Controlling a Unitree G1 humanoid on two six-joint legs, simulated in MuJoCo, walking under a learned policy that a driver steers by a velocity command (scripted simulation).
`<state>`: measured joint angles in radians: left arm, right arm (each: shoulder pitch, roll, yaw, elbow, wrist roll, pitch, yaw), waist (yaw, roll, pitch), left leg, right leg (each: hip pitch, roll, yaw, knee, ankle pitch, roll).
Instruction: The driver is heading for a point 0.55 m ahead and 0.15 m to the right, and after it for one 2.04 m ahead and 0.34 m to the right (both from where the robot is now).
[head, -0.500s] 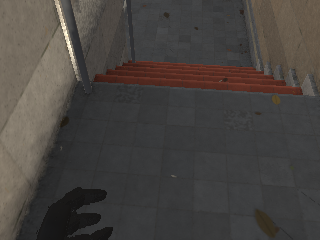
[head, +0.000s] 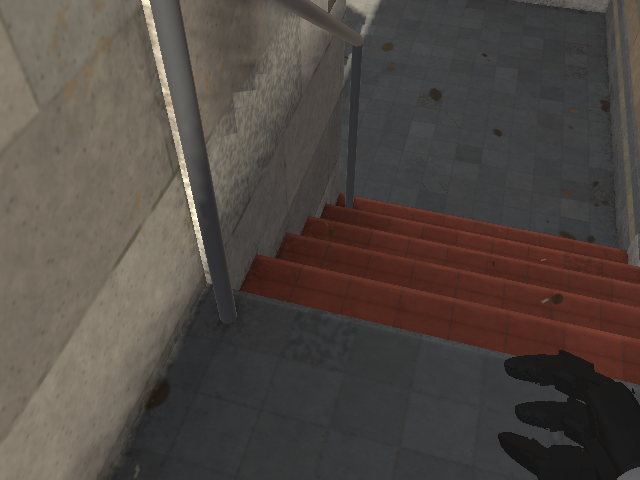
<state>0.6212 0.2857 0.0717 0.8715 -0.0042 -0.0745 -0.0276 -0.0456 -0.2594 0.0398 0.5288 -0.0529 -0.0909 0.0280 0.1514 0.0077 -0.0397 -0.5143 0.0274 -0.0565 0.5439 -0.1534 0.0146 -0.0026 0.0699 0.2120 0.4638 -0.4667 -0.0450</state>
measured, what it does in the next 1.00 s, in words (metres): walks ahead: right foot, then left foot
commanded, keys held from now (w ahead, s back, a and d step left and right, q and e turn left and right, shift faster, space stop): w+e+shift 0.38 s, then e+shift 0.06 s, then q+shift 0.56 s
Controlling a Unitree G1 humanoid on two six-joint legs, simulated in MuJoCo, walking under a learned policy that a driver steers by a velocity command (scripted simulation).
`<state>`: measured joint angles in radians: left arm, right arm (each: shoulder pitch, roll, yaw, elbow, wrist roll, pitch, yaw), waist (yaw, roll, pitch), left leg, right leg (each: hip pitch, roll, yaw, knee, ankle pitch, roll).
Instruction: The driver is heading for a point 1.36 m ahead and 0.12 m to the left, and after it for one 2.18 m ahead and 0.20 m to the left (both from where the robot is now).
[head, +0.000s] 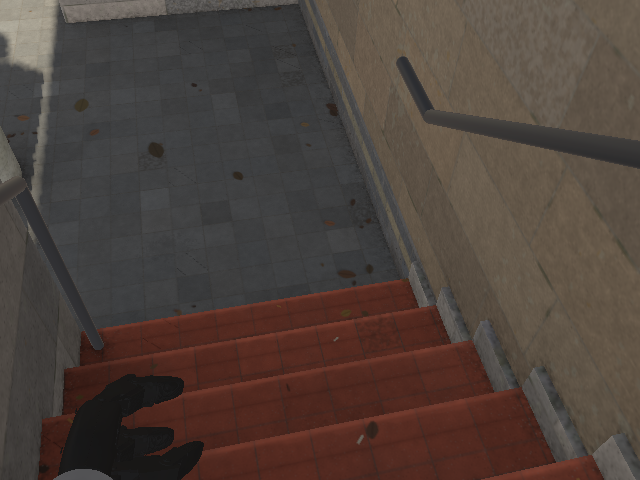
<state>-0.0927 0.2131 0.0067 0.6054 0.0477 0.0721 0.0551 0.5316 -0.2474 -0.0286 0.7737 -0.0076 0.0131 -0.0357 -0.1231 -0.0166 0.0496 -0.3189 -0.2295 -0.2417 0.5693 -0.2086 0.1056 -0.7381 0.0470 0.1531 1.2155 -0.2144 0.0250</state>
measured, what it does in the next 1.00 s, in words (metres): steps on the spot: right foot, then left foot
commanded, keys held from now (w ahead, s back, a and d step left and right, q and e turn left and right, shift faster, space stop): q+shift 0.38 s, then e+shift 0.62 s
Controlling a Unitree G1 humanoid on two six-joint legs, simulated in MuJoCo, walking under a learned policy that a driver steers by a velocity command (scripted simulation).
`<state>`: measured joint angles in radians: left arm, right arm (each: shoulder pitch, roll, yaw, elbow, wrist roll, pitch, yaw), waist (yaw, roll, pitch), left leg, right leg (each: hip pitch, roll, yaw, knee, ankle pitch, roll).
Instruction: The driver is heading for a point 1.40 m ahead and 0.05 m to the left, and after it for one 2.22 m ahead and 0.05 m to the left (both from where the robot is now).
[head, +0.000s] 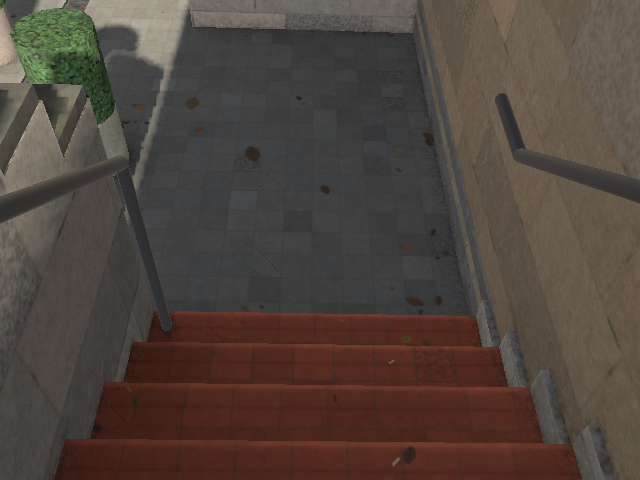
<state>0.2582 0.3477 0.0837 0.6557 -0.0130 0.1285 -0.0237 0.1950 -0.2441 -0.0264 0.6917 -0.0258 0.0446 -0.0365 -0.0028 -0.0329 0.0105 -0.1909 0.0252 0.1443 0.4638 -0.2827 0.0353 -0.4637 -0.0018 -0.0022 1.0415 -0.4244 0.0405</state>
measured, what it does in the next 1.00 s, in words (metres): steps on the spot, turning left: right foot, then left foot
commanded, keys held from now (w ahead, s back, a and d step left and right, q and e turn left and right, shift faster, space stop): e+shift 0.20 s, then q+shift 0.80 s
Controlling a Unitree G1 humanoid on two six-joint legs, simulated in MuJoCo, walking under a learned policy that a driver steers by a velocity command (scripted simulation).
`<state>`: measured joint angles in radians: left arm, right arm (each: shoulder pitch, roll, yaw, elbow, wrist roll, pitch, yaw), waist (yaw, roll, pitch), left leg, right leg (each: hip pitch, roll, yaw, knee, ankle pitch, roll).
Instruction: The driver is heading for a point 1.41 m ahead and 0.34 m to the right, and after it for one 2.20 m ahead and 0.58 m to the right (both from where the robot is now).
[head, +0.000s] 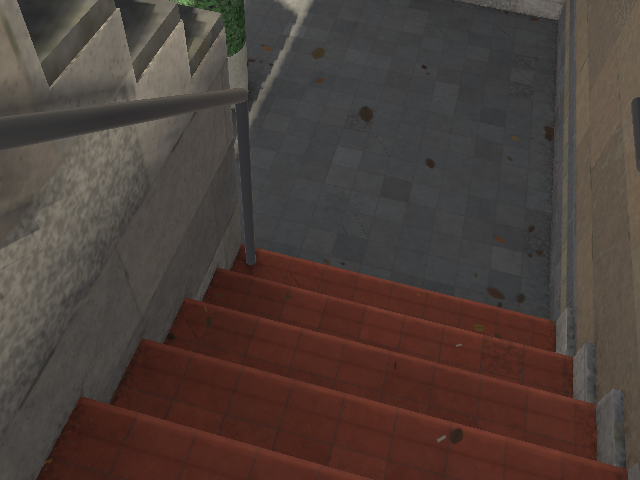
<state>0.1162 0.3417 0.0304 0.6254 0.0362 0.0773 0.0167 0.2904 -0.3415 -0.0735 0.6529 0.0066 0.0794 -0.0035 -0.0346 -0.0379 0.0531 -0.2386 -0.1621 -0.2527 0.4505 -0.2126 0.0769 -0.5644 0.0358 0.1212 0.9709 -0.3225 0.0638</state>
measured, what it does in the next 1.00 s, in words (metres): walks ahead, turning right: right foot, then left foot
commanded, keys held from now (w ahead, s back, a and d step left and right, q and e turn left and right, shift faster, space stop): e+shift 0.20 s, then w+e+shift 0.62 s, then w+shift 0.04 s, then w+q+shift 0.14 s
